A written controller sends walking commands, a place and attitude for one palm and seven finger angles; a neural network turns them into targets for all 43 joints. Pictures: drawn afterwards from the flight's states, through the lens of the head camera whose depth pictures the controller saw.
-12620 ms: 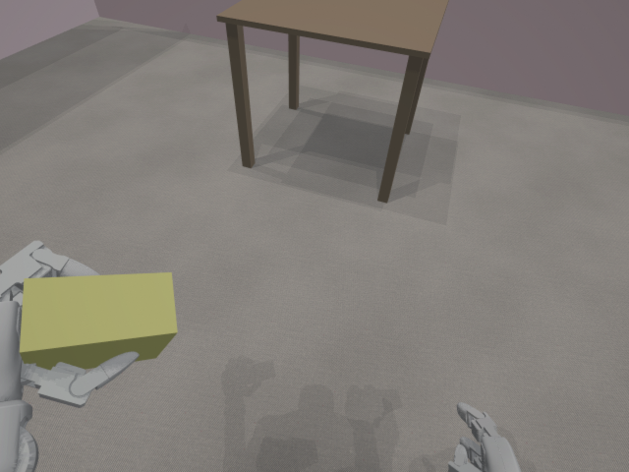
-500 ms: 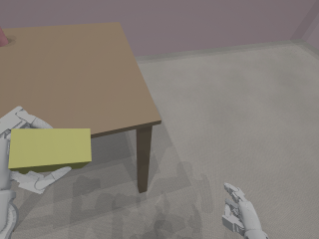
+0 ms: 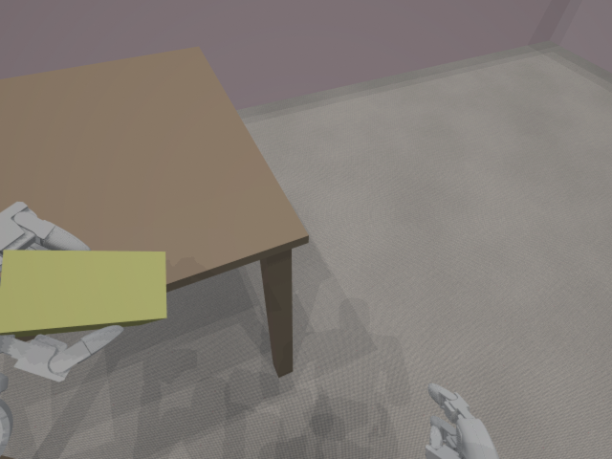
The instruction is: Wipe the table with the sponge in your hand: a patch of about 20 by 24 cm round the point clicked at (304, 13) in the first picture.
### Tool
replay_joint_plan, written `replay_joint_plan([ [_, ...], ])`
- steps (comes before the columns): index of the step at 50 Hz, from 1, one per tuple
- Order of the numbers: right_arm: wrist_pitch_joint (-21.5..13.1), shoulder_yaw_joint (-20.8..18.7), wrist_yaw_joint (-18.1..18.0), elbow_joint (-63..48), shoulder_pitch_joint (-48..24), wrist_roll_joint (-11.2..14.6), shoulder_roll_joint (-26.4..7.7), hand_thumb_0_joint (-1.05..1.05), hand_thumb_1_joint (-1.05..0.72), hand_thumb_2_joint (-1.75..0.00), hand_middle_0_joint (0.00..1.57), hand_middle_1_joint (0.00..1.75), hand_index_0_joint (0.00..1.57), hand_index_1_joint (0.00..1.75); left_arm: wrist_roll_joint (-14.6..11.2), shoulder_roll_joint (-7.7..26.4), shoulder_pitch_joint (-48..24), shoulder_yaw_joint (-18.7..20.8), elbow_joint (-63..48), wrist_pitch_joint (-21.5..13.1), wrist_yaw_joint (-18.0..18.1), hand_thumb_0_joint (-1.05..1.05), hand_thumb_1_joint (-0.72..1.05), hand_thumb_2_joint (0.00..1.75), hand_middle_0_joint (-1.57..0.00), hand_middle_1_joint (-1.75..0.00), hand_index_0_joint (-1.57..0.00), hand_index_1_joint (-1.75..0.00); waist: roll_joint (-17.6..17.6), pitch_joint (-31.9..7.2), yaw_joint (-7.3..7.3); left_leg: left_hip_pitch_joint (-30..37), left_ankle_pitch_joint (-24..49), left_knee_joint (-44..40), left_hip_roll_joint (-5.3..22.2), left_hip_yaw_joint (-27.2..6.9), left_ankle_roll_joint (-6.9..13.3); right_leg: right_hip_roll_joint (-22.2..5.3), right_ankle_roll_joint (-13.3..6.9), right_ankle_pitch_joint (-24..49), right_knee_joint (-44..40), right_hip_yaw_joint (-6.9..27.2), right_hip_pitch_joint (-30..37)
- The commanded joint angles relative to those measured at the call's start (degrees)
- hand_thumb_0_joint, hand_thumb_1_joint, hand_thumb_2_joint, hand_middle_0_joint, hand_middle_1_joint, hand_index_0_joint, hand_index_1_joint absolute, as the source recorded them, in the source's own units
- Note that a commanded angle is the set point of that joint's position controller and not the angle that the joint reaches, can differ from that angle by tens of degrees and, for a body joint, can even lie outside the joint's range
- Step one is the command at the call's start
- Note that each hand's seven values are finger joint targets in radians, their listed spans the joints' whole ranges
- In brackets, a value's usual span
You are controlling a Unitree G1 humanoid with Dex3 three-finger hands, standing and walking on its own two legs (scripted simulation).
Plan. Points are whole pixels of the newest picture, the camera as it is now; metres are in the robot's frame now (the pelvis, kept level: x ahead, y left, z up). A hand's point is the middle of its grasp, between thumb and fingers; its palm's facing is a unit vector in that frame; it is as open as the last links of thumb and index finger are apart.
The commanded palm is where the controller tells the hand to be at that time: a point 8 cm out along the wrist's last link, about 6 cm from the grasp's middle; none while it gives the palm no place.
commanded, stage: shuffle to correct the standing spot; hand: left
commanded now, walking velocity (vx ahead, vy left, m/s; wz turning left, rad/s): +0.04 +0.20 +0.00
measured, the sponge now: (107, 294) +0.24 +0.20 +0.17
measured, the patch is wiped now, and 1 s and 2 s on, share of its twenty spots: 0.00 0.00 0.00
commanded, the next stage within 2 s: none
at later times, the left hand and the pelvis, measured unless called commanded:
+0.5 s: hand out of the picture +0.21 +0.33 +0.19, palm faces +0.42 -0.79 -0.45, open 10.1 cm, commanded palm +0.14 +0.38 +0.19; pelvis -0.01 +0.09 -0.01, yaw +2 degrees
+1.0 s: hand out of the picture +0.17 +0.42 +0.19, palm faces +0.43 -0.78 -0.46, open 10.1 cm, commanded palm +0.12 +0.46 +0.19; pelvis -0.03 +0.17 +0.01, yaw +2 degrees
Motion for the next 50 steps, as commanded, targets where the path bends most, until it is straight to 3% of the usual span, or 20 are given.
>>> replay_joint_plan([
  [1,-0.8,-6.0,-0.3,-7.6,-5.0,0.6,-10.5,0.0,-0.9,-0.9,0.2,0.3,0.2,0.3,-2.9,9.7,2.5,11.0,-6.7,-3.9,2.2,0.0,0.1,1.3,-1.2,-1.6,-1.2,-1.6,-10.5,-10.2,1.3,-25.6,-8.2,30.8,5.8,-9.3,-5.6,-30.3,-11.9,19.2,-15.5,35.6,19.9],
  [4,0.4,-5.1,-0.1,-6.8,-6.6,0.4,-8.7,0.0,-0.9,-0.9,0.2,0.3,0.2,0.3,-1.9,10.5,2.5,11.6,-10.5,-4.1,2.6,0.0,0.1,1.3,-1.2,-1.6,-1.2,-1.6,-2.6,-9.0,1.68,-22.9,-5.0,32.2,11.0,-13.1,-5.8,-25.2,-9.4,25.5,-10.2,24.0,11.1],
  [6,0.4,-4.4,-1.1,-6.0,-6.4,0.2,-7.0,0.0,-0.9,-0.9,0.2,0.3,0.2,0.3,-1.0,8.6,1.9,9.2,-10.7,-3.8,3.0,0.0,0.1,1.3,-1.2,-1.6,-1.2,-1.6,-3.7,-8.4,1.09,-14.2,-0.3,20.7,10.4,-6.2,-5.6,-19.7,-5.9,24.4,-9.9,14.0,4.0],
  [11,-2.1,-5.3,-3.8,-5.8,-7.0,0.1,-6.3,0.0,-0.9,-0.9,0.2,0.3,0.2,0.3,-0.2,9.9,-3.3,7.7,-13.7,-2.1,3.5,0.0,0.1,1.3,-1.2,-1.6,-1.2,-1.6,-3.9,-8.0,1.29,4.1,7.9,-3.5,3.2,6.2,-5.5,-14.5,-1.2,14.2,-4.7,8.8,-0.6],
  [13,-2.5,-6.2,-4.2,-6.6,-6.2,0.6,-7.5,0.0,-0.9,-0.9,0.2,0.3,0.2,0.3,-0.3,10.5,-4.8,8.3,-14.3,-2.7,3.3,0.0,0.1,1.3,-1.2,-1.6,-1.2,-1.6,-1.3,-8.9,1.18,4.6,12.3,-5.8,5.8,1.9,-4.1,-11.2,1.4,11.7,1.8,7.0,-0.1],
  [16,-3.3,-7.0,-4.0,-7.6,-4.6,1.7,-9.3,0.0,-0.9,-0.9,0.2,0.3,0.2,0.3,-1.0,9.4,-2.6,8.9,-12.3,-3.1,2.3,0.0,0.1,1.3,-1.2,-1.6,-1.2,-1.6,15.6,-9.5,0.84,2.7,25.9,-11.1,16.2,-12.8,2.8,-1.1,4.7,-8.9,20.3,0.4,-5.9],
  [18,-4.5,-6.9,-3.1,-7.0,-5.2,1.4,-9.1,0.0,-0.9,-0.9,0.2,0.3,0.2,0.3,-0.8,9.1,-4.4,8.4,-15.1,-4.2,2.2,0.0,0.1,1.3,-1.2,-1.6,-1.2,-1.6,17.3,-10.1,1.48,3.2,29.2,-8.3,17.1,-10.4,4.2,-1.7,3.2,-14.7,16.4,1.7,-5.0],
  [21,-4.9,-6.1,-1.6,-7.0,-6.1,1.4,-9.3,0.0,-0.9,-0.9,0.2,0.3,0.2,0.3,-0.6,7.9,-2.2,7.6,-16.3,-3.8,2.4,0.0,0.1,1.3,-1.2,-1.6,-1.2,-1.6,13.5,-11.6,2.28,-3.3,20.2,-1.9,12.9,-4.6,0.0,-2.6,2.5,2.2,-2.1,2.8,7.3],
  [23,-3.9,-6.2,-0.9,-7.7,-5.7,1.3,-7.7,0.0,-0.9,-0.9,0.2,0.3,0.2,0.3,-0.8,10.3,-1.4,8.7,-13.0,-2.8,2.8,0.0,0.1,1.3,-1.2,-1.6,-1.2,-1.6,-15.0,-8.6,2.03,-16.5,-2.7,17.4,3.5,1.7,-6.2,-22.0,-6.0,13.7,-13.6,31.7,10.2],
  [24,-3.0,-6.7,-0.7,-6.9,-7.0,1.5,-9.0,0.0,-0.9,-0.9,0.2,0.3,0.2,0.3,-1.7,10.1,-0.4,9.1,-10.9,-2.1,3.2,0.0,0.1,1.3,-1.2,-1.6,-1.2,-1.6,-17.8,-5.7,2.52,-19.4,-7.5,25.7,5.3,-3.2,-6.7,-26.0,-9.1,17.3,-15.2,35.4,8.8],
  [27,-1.8,-4.5,-1.1,-4.4,-6.7,0.4,-6.7,0.0,-0.9,-0.9,0.2,0.3,0.2,0.3,-0.5,9.4,-3.6,9.1,-10.9,-2.3,3.7,0.0,0.1,1.3,-1.2,-1.6,-1.2,-1.6,-10.8,-6.7,1.29,-14.3,-7.9,19.0,10.5,-7.2,-5.5,-22.5,-6.5,24.5,-7.4,19.9,5.9],
  [30,-1.2,-4.6,-2.1,-4.1,-6.4,0.8,-5.7,0.0,-0.9,-0.9,0.2,0.3,0.2,0.3,-0.4,7.3,-3.9,7.3,-8.6,-1.5,3.2,0.0,0.1,1.3,-1.2,-1.6,-1.2,-1.6,-3.0,-8.8,0.09,4.4,6.5,-5.1,3.3,2.8,-5.9,-12.4,0.1,14.2,1.3,7.8,-1.4],
  [31,-1.6,-5.5,-2.4,-5.0,-5.7,1.1,-7.1,0.0,-0.9,-0.9,0.2,0.3,0.2,0.3,-0.6,7.3,-6.7,6.4,-11.3,-1.7,2.8,0.0,0.1,1.3,-1.2,-1.6,-1.2,-1.6,4.8,-9.1,-0.29,7.1,9.0,-8.8,5.5,0.3,-5.0,-9.1,1.8,8.5,8.3,6.0,-3.7],
  [32,-2.2,-6.5,-2.6,-6.3,-5.7,1.4,-9.1,0.0,-0.9,-0.9,0.2,0.3,0.2,0.3,-0.8,7.6,-8.4,6.2,-14.7,-2.3,2.6,0.0,0.1,1.3,-1.2,-1.6,-1.2,-1.6,16.1,-9.8,0.24,8.7,18.2,-11.5,15.1,-12.7,-0.1,-3.6,4.4,-7.0,18.7,2.9,-9.7],
  [34,-4.0,-6.8,-2.6,-6.2,-5.2,1.3,-8.9,0.0,-0.9,-0.9,0.2,0.3,0.2,0.3,-0.9,9.8,-4.4,8.1,-12.0,-2.6,2.3,0.0,0.1,1.3,-1.2,-1.6,-1.2,-1.6,18.1,-10.7,1.08,8.5,21.9,-16.3,21.2,-21.9,6.9,-0.9,4.1,-20.9,35.8,4.5,-16.9],
  [36,-4.4,-6.6,-2.4,-5.4,-5.9,0.6,-8.4,0.0,-0.9,-0.9,0.2,0.3,0.2,0.3,-0.2,7.5,-6.5,5.5,-16.9,-2.8,2.7,0.0,0.1,1.3,-1.2,-1.6,-1.2,-1.6,13.2,-10.5,0.94,6.5,22.6,-14.0,19.6,-18.7,8.2,-4.1,3.6,-14.4,35.0,6.3,-16.1],
  [42,-4.3,-4.3,-2.3,-5.2,-7.8,0.7,-8.7,0.0,-0.9,-0.9,0.2,0.3,0.2,0.3,-0.7,9.2,-1.8,7.7,-13.9,-0.3,3.4,0.0,0.1,1.3,-1.2,-1.6,-1.2,-1.6,9.5,-9.7,2.69,-9.2,4.8,-6.8,12.6,-6.8,0.6,-3.0,2.9,1.0,-6.0,1.9,11.4],
  [44,-2.6,-4.5,-2.1,-6.1,-7.2,0.1,-7.8,0.0,-0.9,-0.9,0.2,0.3,0.2,0.3,-0.5,13.0,-0.3,11.4,-8.3,-0.4,3.8,0.0,0.1,1.3,-1.2,-1.6,-1.2,-1.6,-11.0,-7.1,1.78,-22.5,-9.3,18.5,3.1,-1.2,-5.1,-25.3,-6.3,2.9,-19.8,35.3,13.3],
  [45,-2.0,-5.9,-1.7,-4.8,-5.7,0.6,-9.5,0.0,-0.9,-0.9,0.2,0.3,0.2,0.3,-2.1,9.2,-1.1,9.2,-7.0,-0.3,3.5,0.0,0.1,1.3,-1.2,-1.6,-1.2,-1.6,-11.7,-6.5,1.71,-23.3,-6.3,29.3,4.5,-5.6,-6.5,-27.9,-6.7,5.5,-20.4,38.0,10.8],
  [50,-1.2,-4.9,-2.4,-3.6,-6.6,0.5,-7.8,0.0,-0.9,-0.9,0.2,0.3,0.2,0.3,-0.8,7.4,-0.2,7.2,-6.3,-1.8,3.4,0.0,0.1,1.3,-1.2,-1.6,-1.2,-1.6,-6.5,-5.9,1.32,-19.0,-0.3,26.0,9.7,-5.9,-6.4,-20.1,-5.2,19.4,-12.4,16.0,7.2],
])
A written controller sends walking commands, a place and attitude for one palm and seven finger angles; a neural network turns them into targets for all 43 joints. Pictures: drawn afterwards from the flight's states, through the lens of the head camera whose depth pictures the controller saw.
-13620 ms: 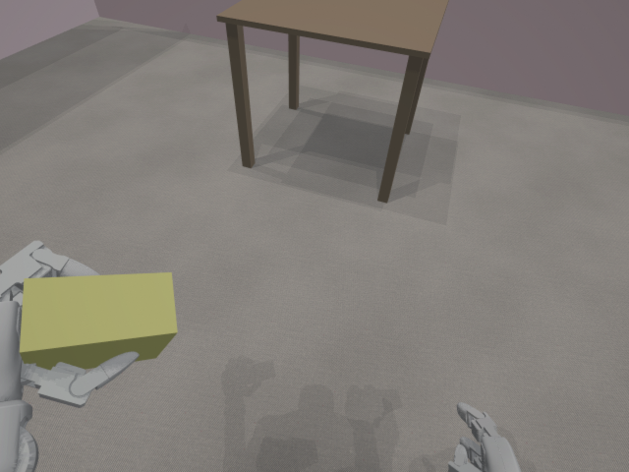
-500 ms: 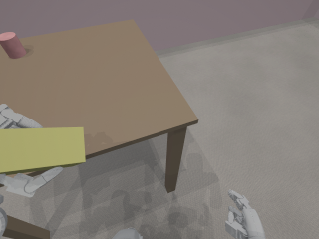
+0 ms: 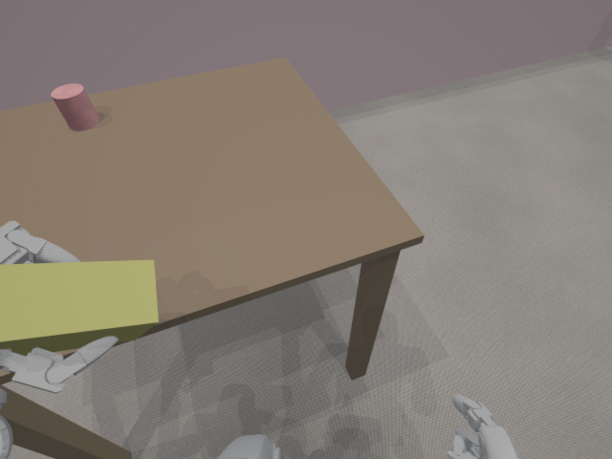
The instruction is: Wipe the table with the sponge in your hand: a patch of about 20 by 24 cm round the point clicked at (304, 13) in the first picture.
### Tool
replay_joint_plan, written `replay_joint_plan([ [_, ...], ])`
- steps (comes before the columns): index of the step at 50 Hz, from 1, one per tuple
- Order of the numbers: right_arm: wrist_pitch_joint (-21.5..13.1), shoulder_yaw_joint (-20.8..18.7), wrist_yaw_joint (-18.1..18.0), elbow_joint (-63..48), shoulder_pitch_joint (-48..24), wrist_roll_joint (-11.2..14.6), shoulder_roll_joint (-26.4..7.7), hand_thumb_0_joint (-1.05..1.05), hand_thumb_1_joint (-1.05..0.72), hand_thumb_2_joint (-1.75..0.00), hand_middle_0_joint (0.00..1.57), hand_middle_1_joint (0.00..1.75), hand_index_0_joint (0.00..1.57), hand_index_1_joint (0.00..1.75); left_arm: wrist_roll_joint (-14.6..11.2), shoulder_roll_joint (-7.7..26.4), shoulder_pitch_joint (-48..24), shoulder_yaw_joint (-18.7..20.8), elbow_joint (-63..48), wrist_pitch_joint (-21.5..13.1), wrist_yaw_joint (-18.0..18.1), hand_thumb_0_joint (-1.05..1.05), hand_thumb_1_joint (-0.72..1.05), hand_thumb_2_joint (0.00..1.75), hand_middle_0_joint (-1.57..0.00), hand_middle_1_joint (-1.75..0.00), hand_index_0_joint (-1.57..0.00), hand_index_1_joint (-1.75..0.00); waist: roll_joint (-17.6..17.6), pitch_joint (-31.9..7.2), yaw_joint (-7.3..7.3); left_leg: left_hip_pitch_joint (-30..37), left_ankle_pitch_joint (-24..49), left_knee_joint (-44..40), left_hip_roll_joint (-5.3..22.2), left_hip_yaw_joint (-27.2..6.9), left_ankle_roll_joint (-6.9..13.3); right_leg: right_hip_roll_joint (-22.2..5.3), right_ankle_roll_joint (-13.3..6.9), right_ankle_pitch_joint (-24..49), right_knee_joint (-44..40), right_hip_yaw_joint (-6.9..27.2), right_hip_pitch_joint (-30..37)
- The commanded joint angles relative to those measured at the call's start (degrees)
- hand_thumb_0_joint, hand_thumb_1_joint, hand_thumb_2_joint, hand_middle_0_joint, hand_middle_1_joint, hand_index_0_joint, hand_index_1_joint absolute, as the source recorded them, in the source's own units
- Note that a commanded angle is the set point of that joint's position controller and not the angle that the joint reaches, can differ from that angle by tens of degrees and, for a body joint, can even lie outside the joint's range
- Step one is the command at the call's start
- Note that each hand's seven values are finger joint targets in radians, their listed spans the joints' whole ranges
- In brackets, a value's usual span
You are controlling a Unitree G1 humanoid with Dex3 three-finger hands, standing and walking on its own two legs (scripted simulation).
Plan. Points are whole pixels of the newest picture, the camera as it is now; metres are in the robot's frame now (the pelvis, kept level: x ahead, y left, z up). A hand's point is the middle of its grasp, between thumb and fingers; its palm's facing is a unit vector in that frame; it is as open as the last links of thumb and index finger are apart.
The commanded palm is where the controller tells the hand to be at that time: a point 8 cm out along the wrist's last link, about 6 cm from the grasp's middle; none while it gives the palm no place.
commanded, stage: shuffle to correct the standing spot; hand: left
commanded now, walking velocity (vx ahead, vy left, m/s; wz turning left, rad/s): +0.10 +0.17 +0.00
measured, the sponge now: (101, 307) +0.22 +0.21 +0.16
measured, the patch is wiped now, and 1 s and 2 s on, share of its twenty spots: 0.00 0.00 0.00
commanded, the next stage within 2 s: come to a stop and stand still in 1.14 s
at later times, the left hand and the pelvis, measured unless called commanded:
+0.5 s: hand out of the picture +0.19 +0.34 +0.18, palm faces +0.45 -0.79 -0.42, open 10.1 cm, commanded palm +0.15 +0.37 +0.19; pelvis -0.01 +0.09 +0.00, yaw +2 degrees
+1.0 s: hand out of the picture +0.24 +0.37 +0.18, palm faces +0.43 -0.80 -0.42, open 10.1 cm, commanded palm +0.19 +0.40 +0.19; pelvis +0.02 +0.12 +0.01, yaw -1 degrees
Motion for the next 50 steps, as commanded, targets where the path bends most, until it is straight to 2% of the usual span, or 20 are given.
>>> replay_joint_plan([
  [1,-2.8,-2.1,-1.1,-8.9,-4.5,0.1,-4.8,0.0,-0.9,-0.9,0.2,0.3,0.2,0.3,0.3,8.9,-3.5,6.7,-8.9,-3.6,2.2,0.0,0.1,1.3,-1.2,-1.6,-1.2,-1.6,-7.7,-6.2,0.01,-1.3,2.0,-7.8,5.5,-1.8,0.5,-16.3,-4.0,18.9,-13.7,13.3,5.3],
  [7,-4.5,-3.3,-2.4,-9.5,-4.2,-0.2,-4.8,0.0,-0.9,-0.9,0.2,0.3,0.2,0.3,0.9,9.8,-8.9,5.3,-14.8,-2.9,3.0,0.0,0.1,1.3,-1.2,-1.6,-1.2,-1.6,-6.3,-6.6,0.36,17.3,5.6,-33.4,-0.2,7.1,1.3,-11.8,-0.9,0.4,-10.9,10.0,-0.1],
  [10,-4.7,-4.6,-2.7,-10.6,-3.0,0.8,-7.8,0.0,-0.9,-0.9,0.2,0.3,0.2,0.3,0.8,9.4,-7.7,6.2,-16.4,-3.7,2.7,0.0,0.1,1.3,-1.2,-1.6,-1.2,-1.6,12.8,-9.0,-0.1,22.5,13.6,-41.2,12.6,-11.4,7.8,-0.4,4.3,-4.8,11.9,1.1,-7.5],
  [11,-4.9,-5.1,-2.4,-10.9,-2.6,1.0,-7.8,0.0,-0.9,-0.9,0.2,0.3,0.2,0.3,0.7,9.5,-6.2,6.2,-13.7,-3.8,2.2,0.0,0.1,1.3,-1.2,-1.6,-1.2,-1.6,13.7,-8.8,-0.05,18.5,12.5,-44.3,15.2,-15.5,10.2,1.8,4.3,-14.7,19.2,1.3,-8.7],
  [13,-5.3,-4.7,-2.2,-9.9,-3.9,0.5,-6.5,0.0,-0.9,-0.9,0.2,0.3,0.2,0.3,0.8,10.2,-6.1,7.5,-15.7,-4.0,2.0,0.0,0.1,1.3,-1.2,-1.6,-1.2,-1.6,19.0,-7.5,-0.41,15.4,7.5,-44.2,14.3,-13.9,12.3,0.4,3.7,-13.6,22.2,2.5,-9.7],
  [18,-6.0,-2.4,-1.6,-8.9,-4.8,0.5,-5.8,0.0,-0.9,-0.9,0.2,0.3,0.2,0.3,1.0,9.4,-4.7,6.9,-13.4,-3.2,2.1,0.0,0.1,1.3,-1.2,-1.6,-1.2,-1.6,6.5,-7.8,0.67,3.4,0.6,-33.5,8.1,-4.0,6.9,0.0,2.7,-0.6,-9.1,3.5,10.8],
  [20,-5.0,-2.9,-1.4,-9.4,-4.8,0.6,-5.1,0.0,-0.9,-0.9,0.2,0.3,0.2,0.3,0.4,11.1,-5.4,8.2,-9.2,-2.4,2.1,0.0,0.1,1.3,-1.2,-1.6,-1.2,-1.6,-14.3,-4.9,0.93,-7.4,-7.8,-9.7,-0.4,2.3,2.1,-19.5,-6.9,-8.4,-21.4,37.4,10.1],
  [21,-4.8,-3.9,-0.8,-8.8,-4.4,0.6,-6.5,0.0,-0.9,-0.9,0.2,0.3,0.2,0.3,0.0,8.8,-7.5,5.8,-9.7,-2.5,1.7,0.0,0.1,1.3,-1.2,-1.6,-1.2,-1.6,-15.3,-2.2,0.67,-9.8,-4.3,-1.7,1.7,-2.3,1.2,-22.0,-9.5,-5.0,-22.7,38.2,8.7],
  [24,-3.8,-1.7,-0.9,-7.2,-5.3,0.2,-5.1,0.0,-0.9,-0.9,0.2,0.3,0.2,0.3,0.6,10.4,-7.6,7.3,-7.9,-3.6,1.8,0.0,0.1,1.3,-1.2,-1.6,-1.2,-1.6,-6.7,-3.9,0.36,-5.0,-1.8,-7.4,5.5,-4.2,1.6,-17.7,-7.6,14.0,-15.0,22.6,7.3],
  [27,-3.9,-1.6,-1.8,-7.9,-5.7,-0.3,-3.6,0.0,-0.9,-0.9,0.2,0.3,0.2,0.3,0.9,7.8,-9.8,4.6,-8.9,-3.8,1.6,0.0,0.1,1.3,-1.2,-1.6,-1.2,-1.6,-10.0,-6.4,0.74,13.1,4.5,-27.3,1.8,3.9,2.8,-11.3,-4.0,5.2,-13.1,11.9,0.4],
  [29,-5.2,-2.5,-2.7,-8.4,-6.3,-0.2,-4.7,0.0,-0.9,-0.9,0.2,0.3,0.2,0.3,0.6,8.3,-10.4,4.3,-11.3,-3.7,1.6,0.0,0.1,1.3,-1.2,-1.6,-1.2,-1.6,-1.6,-6.6,0.26,23.6,5.4,-36.0,0.2,4.6,3.2,-7.4,-1.9,-2.7,-7.9,11.1,-4.7],
  [31,-5.5,-3.4,-2.8,-9.3,-4.7,0.3,-7.3,0.0,-0.9,-0.9,0.2,0.3,0.2,0.3,1.1,7.0,-13.8,2.4,-15.7,-4.3,1.5,0.0,0.1,1.3,-1.2,-1.6,-1.2,-1.6,14.9,-7.9,-0.24,28.1,5.6,-43.7,13.4,-15.3,8.7,1.6,2.2,-7.5,10.7,4.3,-12.6],
  [32,-5.6,-3.8,-2.7,-10.0,-4.9,0.5,-7.4,0.0,-0.9,-0.9,0.2,0.3,0.2,0.3,1.5,8.0,-14.8,3.0,-15.4,-4.3,1.6,0.0,0.1,1.3,-1.2,-1.6,-1.2,-1.6,14.0,-6.8,0.16,25.5,10.9,-47.2,17.3,-22.5,12.1,3.8,2.9,-13.6,20.3,3.6,-15.5],
  [35,-5.8,-3.1,-2.7,-8.9,-6.4,0.0,-5.2,0.0,-0.9,-0.9,0.2,0.3,0.2,0.3,1.3,9.7,-9.2,5.4,-15.6,-3.6,1.1,0.0,0.1,1.3,-1.2,-1.6,-1.2,-1.6,13.4,-7.6,-0.04,19.3,4.3,-47.1,16.9,-19.1,14.8,0.2,2.3,-10.4,26.0,6.8,-13.7],
  [41,-5.3,-1.5,-2.4,-9.6,-6.2,0.9,-5.3,0.0,-0.9,-0.9,0.2,0.3,0.2,0.3,0.3,10.1,-3.7,7.8,-13.4,-2.9,1.4,0.0,0.1,1.3,-1.2,-1.6,-1.2,-1.6,10.0,-9.0,0.52,6.2,-0.8,-39.5,10.9,-6.0,8.0,2.5,2.3,1.0,-8.7,1.9,10.1],
  [42,-4.9,-1.4,-2.7,-9.4,-5.4,0.6,-4.9,0.0,-0.9,-0.9,0.2,0.3,0.2,0.3,0.4,10.8,-4.5,8.5,-11.1,-2.9,1.4,0.0,0.1,1.3,-1.2,-1.6,-1.2,-1.6,4.2,-8.5,0.14,3.5,-3.8,-34.4,7.9,-3.3,6.3,-0.1,0.9,1.2,-13.6,7.3,12.5],
  [44,-4.3,-2.7,-2.6,-9.6,-4.4,1.3,-4.9,0.0,-0.9,-0.9,0.2,0.3,0.2,0.3,-0.4,10.9,-5.1,8.2,-8.4,-1.4,1.3,0.0,0.1,1.3,-1.2,-1.6,-1.2,-1.6,-16.1,-6.6,0.35,-3.7,-7.5,-12.9,-0.3,2.9,2.6,-14.9,-7.3,-5.1,-22.4,35.7,10.3],
  [45,-4.1,-3.1,-2.1,-9.3,-4.4,1.1,-5.6,0.0,-0.9,-0.9,0.2,0.3,0.2,0.3,-0.9,8.7,-5.6,6.1,-6.9,-1.3,1.0,0.0,0.1,1.3,-1.2,-1.6,-1.2,-1.6,-15.5,-4.3,0.54,-7.8,-5.8,-4.2,0.7,0.3,2.0,-19.1,-11.0,0.0,-23.7,38.7,11.1],
  [47,-4.5,-1.3,-1.9,-8.5,-5.1,0.8,-4.2,0.0,-0.9,-0.9,0.2,0.3,0.2,0.3,-0.6,8.5,-7.2,5.8,-7.8,-2.2,1.3,0.0,0.1,1.3,-1.2,-1.6,-1.2,-1.6,-3.6,-5.8,-0.16,-7.7,-3.6,-3.9,3.1,-1.8,1.5,-16.8,-10.8,19.7,-17.8,27.7,14.2],
  [50,-4.4,-0.9,-2.3,-8.8,-6.3,0.1,-3.1,0.0,-0.9,-0.9,0.2,0.3,0.2,0.3,0.6,7.9,-6.5,4.9,-7.9,-3.2,1.8,0.0,0.1,1.3,-1.2,-1.6,-1.2,-1.6,-7.2,-8.5,0.95,4.5,-0.4,-22.1,1.3,3.8,2.9,-11.2,-6.4,30.5,-13.2,14.7,12.9],
])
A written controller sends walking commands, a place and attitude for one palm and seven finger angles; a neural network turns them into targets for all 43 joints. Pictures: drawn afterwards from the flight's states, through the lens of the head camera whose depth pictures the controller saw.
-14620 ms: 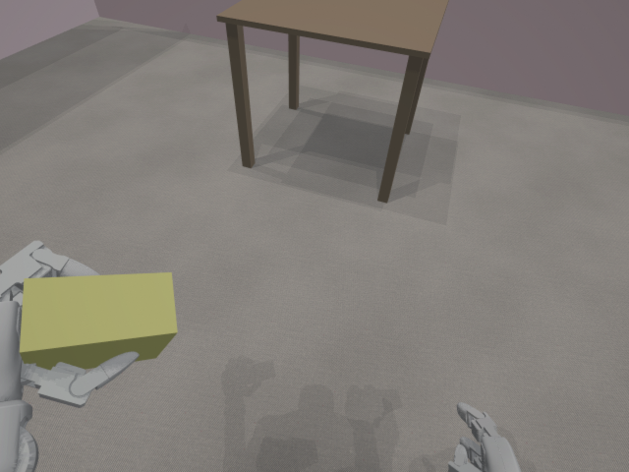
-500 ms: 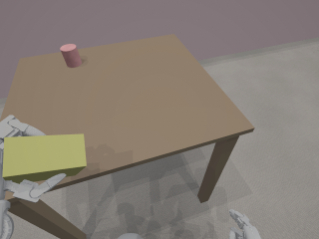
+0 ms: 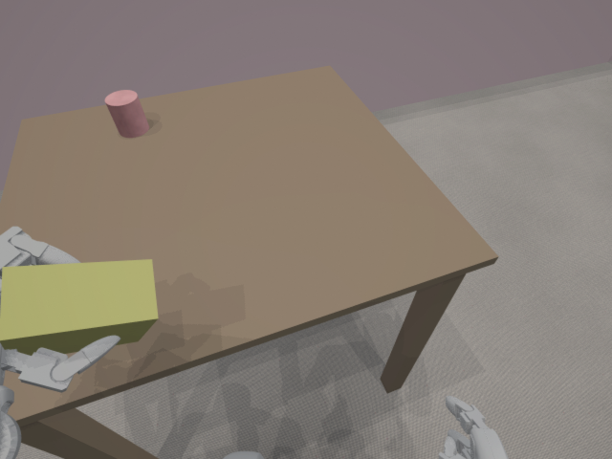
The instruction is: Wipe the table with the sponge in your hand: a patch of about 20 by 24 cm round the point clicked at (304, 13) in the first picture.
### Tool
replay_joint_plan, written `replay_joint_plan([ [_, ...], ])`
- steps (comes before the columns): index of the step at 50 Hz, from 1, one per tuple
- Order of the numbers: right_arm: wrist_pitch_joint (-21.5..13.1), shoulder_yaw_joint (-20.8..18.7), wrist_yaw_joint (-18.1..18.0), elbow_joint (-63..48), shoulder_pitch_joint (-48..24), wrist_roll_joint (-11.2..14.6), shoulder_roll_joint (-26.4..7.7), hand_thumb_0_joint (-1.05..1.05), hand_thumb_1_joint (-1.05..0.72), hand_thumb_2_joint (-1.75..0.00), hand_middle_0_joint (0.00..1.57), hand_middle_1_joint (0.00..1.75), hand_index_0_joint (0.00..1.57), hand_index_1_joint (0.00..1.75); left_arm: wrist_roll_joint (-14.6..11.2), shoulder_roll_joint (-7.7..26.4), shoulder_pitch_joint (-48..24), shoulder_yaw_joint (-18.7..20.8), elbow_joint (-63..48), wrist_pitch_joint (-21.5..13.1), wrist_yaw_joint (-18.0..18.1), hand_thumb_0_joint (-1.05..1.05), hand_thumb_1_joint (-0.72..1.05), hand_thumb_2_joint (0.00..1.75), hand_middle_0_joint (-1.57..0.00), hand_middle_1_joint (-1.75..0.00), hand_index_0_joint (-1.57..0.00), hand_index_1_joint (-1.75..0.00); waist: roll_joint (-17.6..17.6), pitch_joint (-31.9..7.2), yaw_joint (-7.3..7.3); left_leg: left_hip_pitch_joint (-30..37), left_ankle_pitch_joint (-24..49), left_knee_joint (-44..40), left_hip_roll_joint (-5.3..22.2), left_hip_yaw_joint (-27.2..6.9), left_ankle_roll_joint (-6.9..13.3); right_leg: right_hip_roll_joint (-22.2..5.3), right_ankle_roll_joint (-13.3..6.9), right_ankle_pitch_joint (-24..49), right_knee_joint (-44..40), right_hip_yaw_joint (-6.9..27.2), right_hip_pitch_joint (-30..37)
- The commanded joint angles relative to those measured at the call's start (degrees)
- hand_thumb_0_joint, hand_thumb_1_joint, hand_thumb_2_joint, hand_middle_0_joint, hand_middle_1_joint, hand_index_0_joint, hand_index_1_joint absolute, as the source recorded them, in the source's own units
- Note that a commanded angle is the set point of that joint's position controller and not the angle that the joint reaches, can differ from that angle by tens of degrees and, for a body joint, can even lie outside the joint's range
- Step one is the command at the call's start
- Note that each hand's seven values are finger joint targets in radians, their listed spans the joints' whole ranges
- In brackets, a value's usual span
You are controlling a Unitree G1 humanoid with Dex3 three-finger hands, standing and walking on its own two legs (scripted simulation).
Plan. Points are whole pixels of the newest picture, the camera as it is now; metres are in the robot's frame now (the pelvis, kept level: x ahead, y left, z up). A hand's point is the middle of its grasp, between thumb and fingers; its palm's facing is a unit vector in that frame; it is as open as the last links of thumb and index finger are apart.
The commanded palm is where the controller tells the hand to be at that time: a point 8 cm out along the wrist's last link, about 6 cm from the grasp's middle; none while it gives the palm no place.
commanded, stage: shuffle to correct the standing spot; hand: left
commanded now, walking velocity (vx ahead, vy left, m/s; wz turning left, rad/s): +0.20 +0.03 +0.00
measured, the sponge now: (103, 308) +0.22 +0.22 +0.15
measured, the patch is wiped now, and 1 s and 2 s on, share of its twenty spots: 0.00 0.00 0.00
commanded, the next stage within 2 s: come to a stop and stand still in 0.14 s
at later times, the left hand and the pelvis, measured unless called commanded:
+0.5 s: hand (81, 284) +0.24 +0.25 +0.16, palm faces +0.39 -0.83 -0.40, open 10.1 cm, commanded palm +0.19 +0.28 +0.18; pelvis +0.03 +0.01 +0.00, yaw +0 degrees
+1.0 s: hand (20, 308) +0.22 +0.31 +0.14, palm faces +0.33 -0.83 -0.44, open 10.0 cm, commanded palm +0.16 +0.33 +0.18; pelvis -0.01 +0.05 +0.00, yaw -1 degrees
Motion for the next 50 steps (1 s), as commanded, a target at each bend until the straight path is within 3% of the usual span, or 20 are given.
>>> replay_joint_plan([
  [1,-3.8,-2.2,-0.6,-10.3,-6.8,-0.6,-4.7,0.0,-0.9,-0.9,0.2,0.3,0.2,0.3,0.2,9.3,-5.4,5.0,-11.6,-3.9,1.8,0.0,0.1,1.3,-1.2,-1.6,-1.2,-1.6,-7.1,-8.5,-0.19,3.7,5.1,-16.7,-1.0,3.7,1.2,-12.8,-3.6,26.1,-6.9,10.4,10.2],
  [4,-4.3,-3.9,-1.1,-11.0,-7.3,-0.5,-6.4,0.0,-0.9,-0.9,0.2,0.3,0.2,0.3,-0.1,10.1,-5.0,5.2,-16.1,-3.7,1.6,0.0,0.1,1.3,-1.2,-1.6,-1.2,-1.6,-2.3,-8.0,-0.47,18.0,16.1,-28.1,-0.1,1.6,2.3,-10.2,-0.5,17.5,-3.1,10.1,3.1],
  [7,-3.3,-5.0,-0.8,-11.9,-6.2,0.5,-9.0,0.0,-0.9,-0.9,0.2,0.3,0.2,0.3,0.3,11.2,-7.4,5.5,-18.6,-4.1,1.1,0.0,0.1,1.3,-1.2,-1.6,-1.2,-1.6,10.7,-9.2,-0.87,23.9,29.1,-30.6,12.8,-14.7,8.0,-2.2,3.4,-1.2,10.4,4.8,-7.3],
  [9,-2.9,-4.0,-1.2,-12.1,-7.5,-0.4,-7.1,0.0,-0.9,-0.9,0.2,0.3,0.2,0.3,0.2,14.2,-3.0,8.9,-17.3,-2.9,0.8,0.0,0.1,1.3,-1.2,-1.6,-1.2,-1.6,19.5,-6.9,-0.65,19.6,26.7,-34.3,15.9,-20.4,11.3,-1.9,4.0,-12.4,13.3,2.2,-8.7],
  [10,-2.8,-3.3,-1.3,-12.1,-7.1,-0.7,-6.3,0.0,-0.9,-0.9,0.2,0.3,0.2,0.3,0.4,13.0,-3.5,7.6,-18.8,-3.1,0.4,0.0,0.1,1.3,-1.2,-1.6,-1.2,-1.6,17.2,-5.6,-1.12,15.7,26.2,-34.5,15.6,-20.0,11.3,-2.1,3.8,-11.8,11.3,1.7,-6.1],
  [13,-2.7,-3.5,-0.9,-12.3,-4.9,0.4,-7.2,0.0,-0.9,-0.9,0.2,0.3,0.2,0.3,0.1,11.9,-0.1,8.3,-18.2,-2.8,0.2,0.0,0.1,1.3,-1.2,-1.6,-1.2,-1.6,10.4,-7.8,-1.12,10.0,26.4,-26.3,11.0,-9.6,6.4,-1.9,3.5,2.8,-5.3,0.6,5.6],
  [14,-2.7,-3.3,-0.9,-12.4,-5.1,0.9,-7.0,0.0,-0.9,-0.9,0.2,0.3,0.2,0.3,-0.2,11.5,1.4,8.2,-17.1,-2.5,0.2,0.0,0.1,1.3,-1.2,-1.6,-1.2,-1.6,7.1,-8.3,-1.38,8.6,22.8,-24.7,8.1,-6.6,4.2,-2.5,3.2,10.4,-7.4,1.9,8.4],
  [16,-2.5,-4.3,-0.7,-12.5,-3.6,0.8,-7.3,0.0,-0.9,-0.9,0.2,0.3,0.2,0.3,-1.7,10.3,1.4,7.3,-15.8,-1.7,-0.1,0.0,0.1,1.3,-1.2,-1.6,-1.2,-1.6,-2.7,-10.0,-2.53,9.3,21.2,-17.3,2.8,-2.9,1.1,-9.2,-0.7,27.2,-6.9,12.9,7.5],
  [18,-2.0,-3.3,-0.6,-11.6,-3.8,0.5,-6.5,0.0,-0.9,-0.9,0.2,0.3,0.2,0.3,-2.1,10.6,-0.2,7.7,-13.8,-1.2,0.6,0.0,0.1,1.3,-1.2,-1.6,-1.2,-1.6,-3.1,-11.4,-2.72,11.0,21.1,-18.2,1.9,-2.3,0.5,-11.9,-1.1,36.5,-5.0,12.7,8.1],
  [21,-1.9,-2.8,-1.3,-11.5,-6.0,0.2,-6.6,0.0,-0.9,-0.9,0.2,0.3,0.2,0.3,-1.6,9.6,-3.2,5.2,-13.0,-0.6,0.6,0.0,0.1,1.3,-1.2,-1.6,-1.2,-1.6,1.8,-10.0,-1.95,15.7,28.2,-24.2,5.0,-4.3,1.8,-7.2,3.1,28.4,-3.9,8.2,5.7],
  [27,-1.2,-2.6,-1.6,-12.3,-7.7,0.3,-6.5,0.0,-0.9,-0.9,0.2,0.3,0.2,0.3,-1.4,10.2,-4.4,4.1,-15.0,0.5,0.9,0.0,0.1,1.3,-1.2,-1.6,-1.2,-1.6,1.2,-6.6,-1.54,13.7,20.7,-25.4,4.5,-5.0,1.7,-7.0,3.3,18.1,-8.7,8.5,5.1],
  [28,-4.1,-6.0,-1.6,-10.2,0.9,-1.5,-8.0,0.0,-0.9,-0.9,0.2,0.3,0.2,0.3,5.3,50.2,-55.8,35.3,-22.0,-4.0,0.7,0.0,0.1,1.3,-1.2,-1.6,-1.2,-1.6,-9.3,2.9,1.42,7.4,18.4,-16.6,2.0,3.0,0.8,-6.1,8.8,32.4,-16.2,12.3,-3.5],
  [29,-2.6,-4.6,-0.8,-6.6,-5.4,0.6,-6.0,0.0,-0.9,-0.9,0.2,0.3,0.2,0.3,1.3,33.9,-44.5,22.7,-5.2,-2.6,-0.2,0.0,0.1,1.3,-1.2,-1.6,-1.2,-1.6,6.3,-2.1,0.32,11.1,15.5,-22.0,1.1,-1.1,0.5,-12.0,-1.1,29.8,-10.4,13.1,0.7],
  [30,-3.3,-4.3,0.4,-9.2,-5.3,0.5,-6.2,0.0,-0.9,-0.9,0.2,0.3,0.2,0.3,0.7,17.7,-31.9,10.6,-1.0,-3.3,-1.6,0.0,0.1,1.3,-1.2,-1.6,-1.2,-1.6,9.3,-7.8,-0.17,17.1,18.0,-23.9,1.8,-1.2,1.0,-9.6,1.0,30.6,-6.6,14.4,3.7],
  [32,-3.9,-5.0,1.8,-11.0,-5.1,0.9,-8.1,0.0,-0.9,-0.9,0.2,0.3,0.2,0.3,-1.0,11.5,-15.6,5.8,-2.7,-4.2,-2.7,0.0,0.1,1.3,-1.2,-1.6,-1.2,-1.6,6.7,-10.7,1.24,20.1,21.8,-25.0,2.1,-0.4,3.0,-6.8,6.8,26.7,-5.6,10.9,5.3],
  [34,-3.7,-4.8,3.2,-12.1,-6.5,1.5,-7.3,0.0,-0.9,-0.9,0.2,0.3,0.2,0.3,-1.6,6.8,-3.7,2.0,-5.2,-3.9,-3.3,0.0,0.1,1.3,-1.2,-1.6,-1.2,-1.6,3.7,-12.1,1.78,20.9,23.2,-26.3,3.2,-1.4,3.6,-5.9,7.2,22.1,-5.1,8.9,5.6],
  [38,-3.8,-3.7,1.9,-14.0,-7.6,1.0,-7.8,0.0,-0.9,-0.9,0.2,0.3,0.2,0.3,-1.9,13.5,-2.4,7.0,-9.4,-4.0,-2.8,0.0,0.1,1.3,-1.2,-1.6,-1.2,-1.6,-4.3,-4.8,1.09,15.5,10.6,-28.9,3.4,-3.5,2.3,-6.2,5.2,3.1,-12.4,8.7,0.5],
  [40,-3.4,-3.4,0.6,-13.9,-7.3,0.8,-7.9,0.0,-0.9,-0.9,0.2,0.3,0.2,0.3,-2.0,13.9,-3.1,8.6,-9.7,-4.2,-2.4,0.0,0.1,1.3,-1.2,-1.6,-1.2,-1.6,-0.1,-3.4,0.2,15.6,6.4,-31.0,4.0,-4.7,2.3,-5.8,3.1,-4.6,-12.6,7.8,-2.5],
  [44,-4.7,-2.8,-0.8,-14.3,-7.2,0.7,-7.9,0.0,-0.9,-0.9,0.2,0.3,0.2,0.3,-1.0,17.4,-9.4,11.5,-14.6,-5.5,-1.9,0.0,0.1,1.3,-1.2,-1.6,-1.2,-1.6,8.2,-3.4,0.02,11.9,-1.7,-36.1,5.7,-8.3,2.9,-3.6,3.2,-3.8,-8.9,6.6,0.4],
  [50,-7.5,-2.4,-0.4,-12.9,-4.8,0.1,-7.9,0.0,-0.9,-0.9,0.2,0.3,0.2,0.3,0.4,10.5,-11.2,4.8,-13.7,-5.7,-2.0,0.0,0.1,1.3,-1.2,-1.6,-1.2,-1.6,7.9,-6.3,0.27,12.7,-3.3,-37.3,6.8,-9.1,3.0,-2.7,3.6,1.1,-7.0,4.1,3.3],
])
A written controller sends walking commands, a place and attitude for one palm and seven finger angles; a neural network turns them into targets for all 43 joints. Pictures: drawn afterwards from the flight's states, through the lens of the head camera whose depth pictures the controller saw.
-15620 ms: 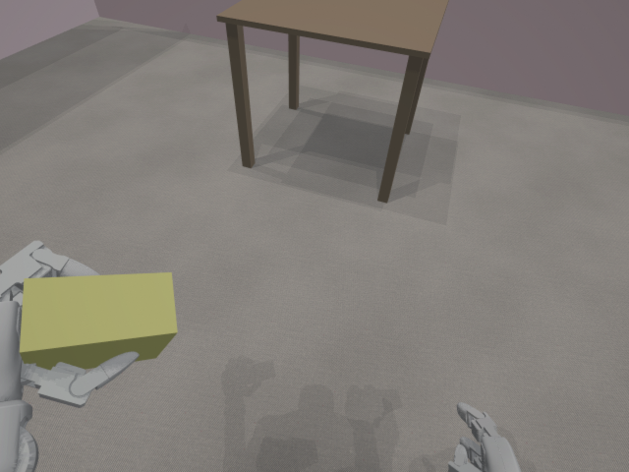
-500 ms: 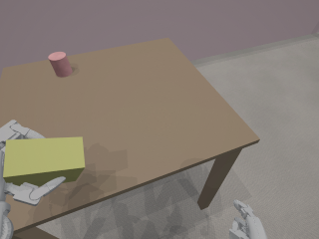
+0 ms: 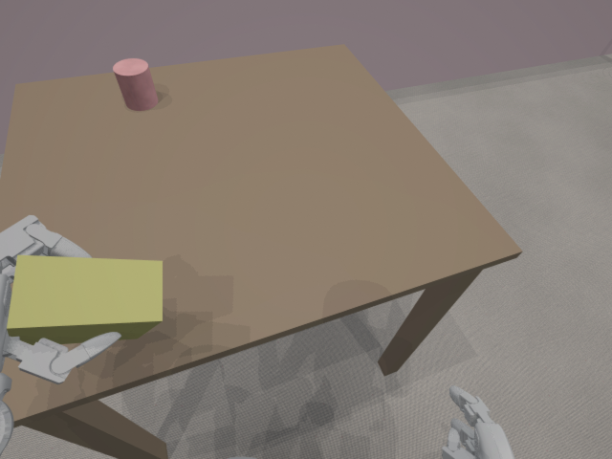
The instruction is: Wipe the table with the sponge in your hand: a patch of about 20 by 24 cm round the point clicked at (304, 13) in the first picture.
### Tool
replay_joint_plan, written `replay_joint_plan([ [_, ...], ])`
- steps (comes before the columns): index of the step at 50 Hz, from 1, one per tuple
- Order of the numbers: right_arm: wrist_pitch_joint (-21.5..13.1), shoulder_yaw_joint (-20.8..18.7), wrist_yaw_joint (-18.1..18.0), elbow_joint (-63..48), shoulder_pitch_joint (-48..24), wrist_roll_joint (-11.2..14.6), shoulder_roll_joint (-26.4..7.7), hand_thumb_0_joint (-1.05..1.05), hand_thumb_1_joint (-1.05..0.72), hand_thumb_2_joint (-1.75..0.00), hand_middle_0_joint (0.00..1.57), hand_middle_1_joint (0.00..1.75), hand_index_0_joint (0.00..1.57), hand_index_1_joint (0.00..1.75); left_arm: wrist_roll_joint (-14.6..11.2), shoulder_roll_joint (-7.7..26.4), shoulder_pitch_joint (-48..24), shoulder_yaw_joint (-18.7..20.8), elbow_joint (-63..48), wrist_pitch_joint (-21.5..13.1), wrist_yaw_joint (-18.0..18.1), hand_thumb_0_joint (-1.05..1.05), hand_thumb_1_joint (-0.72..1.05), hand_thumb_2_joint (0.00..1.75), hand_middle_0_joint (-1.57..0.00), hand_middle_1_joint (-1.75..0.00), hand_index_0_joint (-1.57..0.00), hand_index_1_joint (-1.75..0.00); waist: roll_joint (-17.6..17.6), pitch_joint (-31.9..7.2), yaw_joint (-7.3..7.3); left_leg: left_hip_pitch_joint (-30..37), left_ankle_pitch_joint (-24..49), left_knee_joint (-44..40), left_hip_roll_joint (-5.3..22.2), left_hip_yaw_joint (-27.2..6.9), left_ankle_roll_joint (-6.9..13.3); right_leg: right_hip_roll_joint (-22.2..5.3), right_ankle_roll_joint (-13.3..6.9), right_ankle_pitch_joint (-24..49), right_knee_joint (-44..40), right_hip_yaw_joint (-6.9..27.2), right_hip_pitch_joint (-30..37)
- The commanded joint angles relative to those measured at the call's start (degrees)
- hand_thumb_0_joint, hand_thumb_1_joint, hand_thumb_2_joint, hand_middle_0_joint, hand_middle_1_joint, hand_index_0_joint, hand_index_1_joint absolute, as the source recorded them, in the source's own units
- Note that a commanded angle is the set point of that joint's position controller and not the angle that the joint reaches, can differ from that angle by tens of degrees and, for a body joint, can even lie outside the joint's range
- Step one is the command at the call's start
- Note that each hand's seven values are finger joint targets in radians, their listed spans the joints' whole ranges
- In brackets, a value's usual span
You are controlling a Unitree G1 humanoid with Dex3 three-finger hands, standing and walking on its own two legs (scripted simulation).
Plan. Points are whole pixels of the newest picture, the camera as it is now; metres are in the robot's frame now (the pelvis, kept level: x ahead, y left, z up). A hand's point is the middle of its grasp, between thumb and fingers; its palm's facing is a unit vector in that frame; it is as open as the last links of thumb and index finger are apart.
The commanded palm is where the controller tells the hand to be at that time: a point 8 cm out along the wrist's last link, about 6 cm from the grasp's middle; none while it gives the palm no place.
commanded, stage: come to a stop and stand still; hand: left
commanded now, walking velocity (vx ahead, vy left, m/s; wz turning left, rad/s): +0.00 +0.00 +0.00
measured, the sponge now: (108, 303) +0.23 +0.23 +0.12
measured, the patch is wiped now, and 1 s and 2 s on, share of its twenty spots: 0.00 0.00 0.00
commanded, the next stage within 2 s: look again from close up in 0.38 s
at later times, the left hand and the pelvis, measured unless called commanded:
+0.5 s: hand (68, 267) +0.25 +0.27 +0.15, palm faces +0.34 -0.84 -0.41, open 10.0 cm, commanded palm +0.19 +0.30 +0.18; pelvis +0.03 +0.02 +0.00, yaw +0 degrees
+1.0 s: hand (92, 279) +0.24 +0.24 +0.15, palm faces +0.35 -0.85 -0.40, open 10.0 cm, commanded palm +0.18 +0.27 +0.18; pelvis +0.02 -0.01 +0.00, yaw +0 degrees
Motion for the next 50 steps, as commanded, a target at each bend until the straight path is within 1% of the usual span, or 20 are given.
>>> replay_joint_plan([
  [1,-5.3,-2.5,0.2,-8.9,-6.8,-0.1,-7.4,0.0,-0.9,-0.9,0.2,0.3,0.2,0.3,0.4,6.7,-9.7,3.4,-15.9,-4.6,2.0,0.0,0.1,1.3,-1.2,-1.6,-1.2,-1.6,8.7,-10.2,-0.55,3.1,-15.7,-10.9,7.2,-10.5,-0.3,-2.1,-1.0,-2.4,-2.6,3.2,1.0],
  [5,-5.3,-2.0,0.6,-7.8,-6.9,-0.5,-7.3,0.0,-0.9,-0.9,0.2,0.3,0.2,0.3,1.0,4.5,-9.0,1.8,-12.5,-4.0,2.2,0.0,0.1,1.3,-1.2,-1.6,-1.2,-1.6,7.6,-9.7,-0.66,3.9,-13.0,-11.0,7.5,-10.9,-0.9,-2.0,-0.9,-0.8,-3.4,3.1,-0.3],
  [9,-4.5,-2.1,0.5,-8.0,-8.1,-0.4,-7.0,0.0,-0.9,-0.9,0.2,0.3,0.2,0.3,1.0,7.9,-7.6,5.4,-12.9,-3.5,2.6,0.0,0.1,1.3,-1.2,-1.6,-1.2,-1.6,6.9,-11.6,-0.77,6.3,-2.7,-8.9,6.8,-9.5,-2.2,-2.6,-1.3,2.8,-3.6,3.4,0.7],
  [10,-4.0,-1.8,0.6,-8.2,-7.4,-0.7,-6.7,0.0,-0.9,-0.9,0.2,0.3,0.2,0.3,0.4,5.3,-7.1,3.0,-12.7,-3.6,2.1,0.0,0.1,1.3,-1.2,-1.6,-1.2,-1.6,6.3,-11.2,-0.87,6.0,-0.9,-8.8,6.9,-9.8,-2.5,-2.5,-1.3,3.5,-3.8,2.7,0.7],
  [14,-3.4,-1.9,0.5,-9.1,-8.5,-0.3,-6.5,0.0,-0.9,-0.9,0.2,0.3,0.2,0.3,0.0,9.2,-5.0,7.0,-15.5,-3.3,2.4,0.0,0.1,1.3,-1.2,-1.6,-1.2,-1.6,7.5,-13.4,-0.82,9.3,10.1,-6.7,6.5,-8.5,-4.0,-2.9,-1.4,7.6,-2.5,2.5,1.7],
  [15,-2.9,-1.6,0.6,-9.3,-7.8,-0.7,-6.3,0.0,-0.9,-0.9,0.2,0.3,0.2,0.3,-0.6,6.4,-4.1,4.5,-15.1,-3.4,1.9,0.0,0.1,1.3,-1.2,-1.6,-1.2,-1.6,7.0,-13.2,-0.87,8.7,10.7,-6.7,6.6,-8.6,-3.9,-2.7,-1.3,7.6,-2.9,2.0,1.8],
  [19,-2.6,-2.1,0.4,-9.7,-8.3,-0.2,-6.6,0.0,-0.9,-0.9,0.2,0.3,0.2,0.3,-0.7,8.9,-3.1,6.9,-16.5,-2.9,2.3,0.0,0.1,1.3,-1.2,-1.6,-1.2,-1.6,7.9,-14.7,-0.97,11.4,17.8,-5.1,6.5,-7.9,-4.9,-3.1,-1.4,10.3,-2.0,2.1,2.1],
  [20,-2.2,-1.9,0.4,-9.6,-7.5,-0.6,-6.7,0.0,-0.9,-0.9,0.2,0.3,0.2,0.3,-1.2,6.5,-2.2,4.6,-15.5,-3.0,1.9,0.0,0.1,1.3,-1.2,-1.6,-1.2,-1.6,7.0,-14.4,-0.99,10.5,16.2,-5.3,6.7,-7.9,-4.3,-2.9,-1.2,9.5,-2.9,1.7,2.0],
  [26,-1.9,-2.8,0.1,-9.8,-7.3,0.0,-7.4,0.0,-0.9,-0.9,0.2,0.3,0.2,0.3,-1.1,7.0,-3.6,4.1,-16.9,-2.8,2.2,0.0,0.1,1.3,-1.2,-1.6,-1.2,-1.6,8.3,-14.0,-1.45,9.9,12.7,-5.5,6.5,-8.0,-4.0,-3.7,-1.5,9.8,-3.5,2.7,2.8],
  [29,-2.0,-2.6,-0.2,-9.5,-8.5,0.2,-7.4,0.0,-0.9,-0.9,0.2,0.3,0.2,0.3,-0.8,8.4,-3.0,5.6,-16.4,-2.4,2.9,0.0,0.1,1.3,-1.2,-1.6,-1.2,-1.6,7.9,-13.8,-1.14,9.7,10.7,-6.2,6.2,-8.3,-4.3,-3.7,-1.5,8.8,-3.6,2.9,2.6],
  [30,-1.7,-2.3,-0.1,-9.4,-7.7,-0.3,-7.5,0.0,-0.9,-0.9,0.2,0.3,0.2,0.3,-1.1,6.0,-2.5,3.4,-15.5,-2.6,2.5,0.0,0.1,1.3,-1.2,-1.6,-1.2,-1.6,6.7,-13.3,-1.09,8.7,9.1,-6.4,6.3,-8.4,-3.7,-3.5,-1.4,8.2,-4.4,2.6,2.6],
  [34,-1.9,-2.6,-0.5,-9.4,-8.5,0.4,-7.5,0.0,-0.9,-0.9,0.2,0.3,0.2,0.3,-1.0,8.7,-1.9,6.0,-15.6,-2.2,3.0,0.0,0.1,1.3,-1.2,-1.6,-1.2,-1.6,6.0,-13.8,-1.24,8.6,9.0,-5.2,5.6,-8.1,-3.1,-4.5,-1.7,10.6,-5.0,3.9,3.2],
  [35,-1.6,-2.4,-0.4,-9.2,-7.7,-0.1,-7.6,0.0,-0.9,-0.9,0.2,0.3,0.2,0.3,-1.4,6.2,-1.9,3.5,-14.8,-2.5,2.6,0.0,0.1,1.3,-1.2,-1.6,-1.2,-1.6,5.0,-13.3,-1.25,8.0,7.8,-5.3,5.7,-8.0,-2.5,-4.3,-1.5,9.8,-5.6,3.3,2.8],
  [39,-1.6,-2.6,-0.7,-9.3,-8.6,0.4,-7.4,0.0,-0.9,-0.9,0.2,0.3,0.2,0.3,-1.4,8.6,-1.1,5.9,-14.2,-1.8,3.0,0.0,0.1,1.3,-1.2,-1.6,-1.2,-1.6,5.0,-13.1,-1.35,8.2,7.6,-4.9,5.4,-7.9,-2.2,-4.9,-1.6,10.8,-6.2,5.0,2.6],
  [40,-1.3,-2.3,-0.6,-9.0,-7.7,-0.1,-7.6,0.0,-0.9,-0.9,0.2,0.3,0.2,0.3,-1.7,6.2,-1.1,3.7,-13.4,-2.0,2.5,0.0,0.1,1.3,-1.2,-1.6,-1.2,-1.6,3.7,-13.1,-1.33,7.5,7.1,-4.9,5.5,-7.9,-1.9,-4.7,-1.6,10.5,-6.5,4.2,2.7],
  [41,-1.4,-2.8,-0.6,-9.3,-7.8,0.3,-7.6,0.0,-0.9,-0.9,0.2,0.3,0.2,0.3,-1.6,7.4,-2.2,4.3,-14.6,-2.0,2.5,0.0,0.1,1.3,-1.2,-1.6,-1.2,-1.6,5.5,-13.1,-1.56,7.7,7.0,-4.7,5.5,-7.8,-1.8,-4.9,-1.7,10.9,-6.3,5.1,2.9],
  [43,-1.3,-2.7,-0.7,-9.3,-7.6,0.3,-7.4,0.0,-0.9,-0.9,0.2,0.3,0.2,0.3,-1.7,7.7,-1.5,4.7,-13.8,-1.8,2.5,0.0,0.1,1.3,-1.2,-1.6,-1.2,-1.6,4.2,-13.1,-1.42,7.4,6.7,-4.5,5.5,-7.9,-1.6,-5.2,-1.7,11.4,-6.8,5.4,3.0],
  [44,-1.4,-2.6,-0.8,-9.1,-8.7,0.6,-7.5,0.0,-0.9,-0.9,0.2,0.3,0.2,0.3,-1.5,8.6,-1.5,5.5,-14.0,-1.5,2.8,0.0,0.1,1.3,-1.2,-1.6,-1.2,-1.6,4.8,-13.1,-1.39,8.1,6.9,-4.8,5.3,-7.6,-1.8,-5.0,-1.6,10.7,-6.6,5.3,2.4],
  [45,-1.2,-2.2,-0.7,-8.8,-7.9,0.0,-7.4,0.0,-0.9,-0.9,0.2,0.3,0.2,0.3,-1.8,6.0,-1.7,3.1,-12.5,-1.8,2.3,0.0,0.1,1.3,-1.2,-1.6,-1.2,-1.6,4.2,-12.0,-1.45,7.5,5.3,-5.6,5.6,-8.0,-1.7,-4.4,-1.5,8.6,-7.3,4.3,1.3],
  [50,-1.2,-2.2,-0.7,-9.1,-8.5,-0.1,-7.1,0.0,-0.9,-0.9,0.2,0.3,0.2,0.3,-2.0,6.8,-4.7,3.5,-12.0,-1.8,2.0,0.0,0.1,1.3,-1.2,-1.6,-1.2,-1.6,4.5,-10.2,-1.52,7.0,-1.5,-8.0,7.0,-8.3,-1.6,-3.1,-1.0,3.2,-8.0,4.0,-0.7],
])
